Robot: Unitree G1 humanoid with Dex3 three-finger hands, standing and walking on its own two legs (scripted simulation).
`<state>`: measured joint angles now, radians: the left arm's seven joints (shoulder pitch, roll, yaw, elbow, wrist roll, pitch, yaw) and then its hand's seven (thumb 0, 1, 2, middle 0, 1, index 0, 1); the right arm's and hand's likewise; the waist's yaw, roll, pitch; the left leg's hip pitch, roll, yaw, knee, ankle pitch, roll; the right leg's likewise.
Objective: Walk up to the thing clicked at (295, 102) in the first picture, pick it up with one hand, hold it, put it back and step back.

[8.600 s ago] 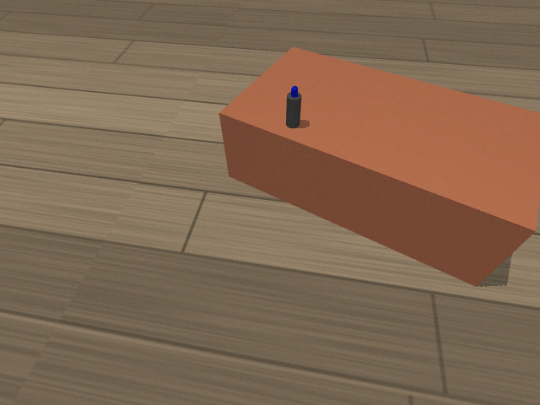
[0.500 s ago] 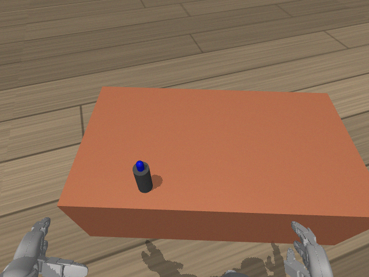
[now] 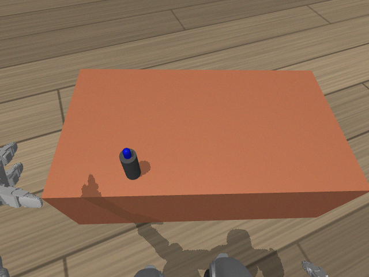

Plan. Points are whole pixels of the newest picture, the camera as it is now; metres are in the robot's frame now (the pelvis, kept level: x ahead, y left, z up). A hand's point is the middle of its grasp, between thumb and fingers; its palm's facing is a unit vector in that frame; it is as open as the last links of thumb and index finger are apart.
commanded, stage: go down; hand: left
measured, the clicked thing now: (130, 162) +0.49 +0.17 -0.25
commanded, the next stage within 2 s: none
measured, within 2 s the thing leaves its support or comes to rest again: neither
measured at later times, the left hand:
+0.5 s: hand (19, 152) +0.39 +0.36 +0.01, palm faces +0.15 -0.98 -0.09, open 17.2 cm
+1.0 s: hand (18, 143) +0.41 +0.37 +0.02, palm faces +0.15 -0.99 -0.06, open 17.4 cm
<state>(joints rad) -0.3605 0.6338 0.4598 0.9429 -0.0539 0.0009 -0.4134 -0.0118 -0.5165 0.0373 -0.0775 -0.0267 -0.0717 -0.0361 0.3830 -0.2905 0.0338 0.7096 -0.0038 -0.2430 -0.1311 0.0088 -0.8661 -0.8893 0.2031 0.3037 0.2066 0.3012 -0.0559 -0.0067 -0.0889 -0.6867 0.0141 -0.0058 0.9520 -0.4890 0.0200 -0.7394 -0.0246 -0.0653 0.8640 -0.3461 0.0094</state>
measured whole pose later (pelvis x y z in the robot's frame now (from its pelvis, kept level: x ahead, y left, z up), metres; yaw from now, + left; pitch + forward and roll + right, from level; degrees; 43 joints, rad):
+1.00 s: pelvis +0.00 +0.00 -0.02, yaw -1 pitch +21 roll -4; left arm -0.65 0.83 0.61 1.21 -0.09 -0.21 -0.55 -0.01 -0.51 0.06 -0.06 -0.02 -0.05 -0.04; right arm 0.36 -0.31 0.09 0.69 -0.03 -0.18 -0.12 0.00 -0.88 -0.89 0.20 0.30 0.21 0.30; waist -0.11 -0.02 -0.09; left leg -0.91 0.03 -0.02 1.07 -0.53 0.02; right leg -0.94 -0.01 -0.08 0.95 -0.37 0.01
